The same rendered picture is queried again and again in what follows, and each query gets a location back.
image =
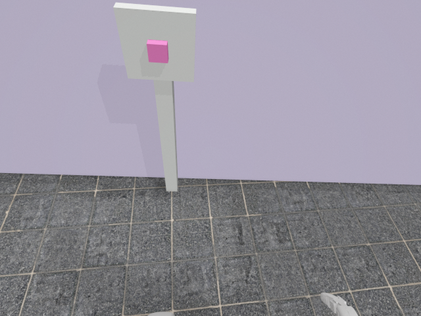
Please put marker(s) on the panel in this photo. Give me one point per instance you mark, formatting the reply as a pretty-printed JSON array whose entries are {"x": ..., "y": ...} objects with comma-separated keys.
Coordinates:
[{"x": 138, "y": 23}]

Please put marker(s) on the right robot hand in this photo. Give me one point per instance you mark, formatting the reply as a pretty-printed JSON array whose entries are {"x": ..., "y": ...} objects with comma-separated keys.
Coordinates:
[{"x": 337, "y": 305}]

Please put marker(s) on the button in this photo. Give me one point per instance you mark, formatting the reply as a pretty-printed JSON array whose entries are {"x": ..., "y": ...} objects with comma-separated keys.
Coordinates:
[{"x": 157, "y": 51}]

